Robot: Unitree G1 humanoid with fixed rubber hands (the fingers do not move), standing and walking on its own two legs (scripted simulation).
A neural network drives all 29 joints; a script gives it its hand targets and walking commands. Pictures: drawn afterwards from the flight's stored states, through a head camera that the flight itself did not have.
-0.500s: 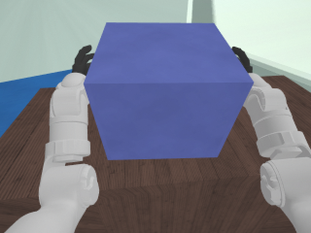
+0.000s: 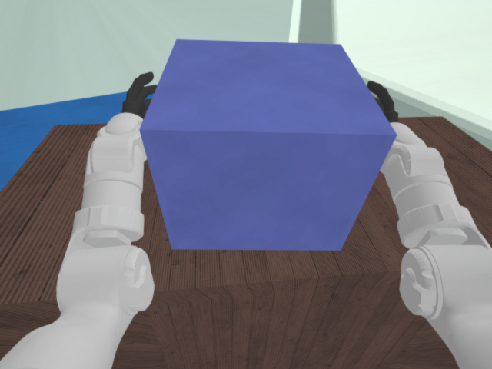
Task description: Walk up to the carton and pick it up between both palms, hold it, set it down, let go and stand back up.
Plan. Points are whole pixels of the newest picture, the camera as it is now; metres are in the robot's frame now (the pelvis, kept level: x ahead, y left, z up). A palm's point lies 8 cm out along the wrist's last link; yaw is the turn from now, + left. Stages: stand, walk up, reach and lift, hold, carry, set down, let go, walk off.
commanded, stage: set down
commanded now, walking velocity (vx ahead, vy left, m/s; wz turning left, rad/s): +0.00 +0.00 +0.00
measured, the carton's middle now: (258, 144) +0.42 -0.03 +0.21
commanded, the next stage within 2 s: none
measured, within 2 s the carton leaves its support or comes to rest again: neither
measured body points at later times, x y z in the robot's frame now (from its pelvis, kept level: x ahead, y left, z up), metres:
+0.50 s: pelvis +0.01 +0.00 +0.00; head -0.03 +0.02 +0.45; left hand +0.46 +0.15 +0.24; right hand +0.40 -0.23 +0.22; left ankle +0.02 +0.12 -0.75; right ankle +0.00 -0.13 -0.75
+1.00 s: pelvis +0.01 +0.00 +0.00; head -0.01 +0.02 +0.45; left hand +0.47 +0.15 +0.21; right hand +0.41 -0.23 +0.19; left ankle +0.02 +0.12 -0.75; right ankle +0.00 -0.12 -0.75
